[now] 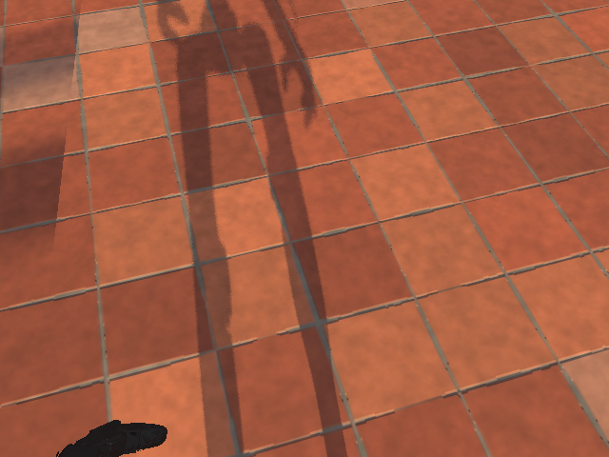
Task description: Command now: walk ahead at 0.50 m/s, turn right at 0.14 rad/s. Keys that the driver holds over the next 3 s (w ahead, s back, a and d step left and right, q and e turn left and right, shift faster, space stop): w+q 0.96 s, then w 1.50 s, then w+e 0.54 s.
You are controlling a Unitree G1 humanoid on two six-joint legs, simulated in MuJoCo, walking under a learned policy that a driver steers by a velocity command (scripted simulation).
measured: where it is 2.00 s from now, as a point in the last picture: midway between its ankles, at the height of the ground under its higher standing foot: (147, 245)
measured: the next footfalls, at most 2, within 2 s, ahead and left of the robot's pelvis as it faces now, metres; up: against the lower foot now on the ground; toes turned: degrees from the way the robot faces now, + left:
right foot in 0.04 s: +0.18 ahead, -0.09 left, +0.00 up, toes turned -3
left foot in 0.60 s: +0.45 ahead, +0.12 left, +0.00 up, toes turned +21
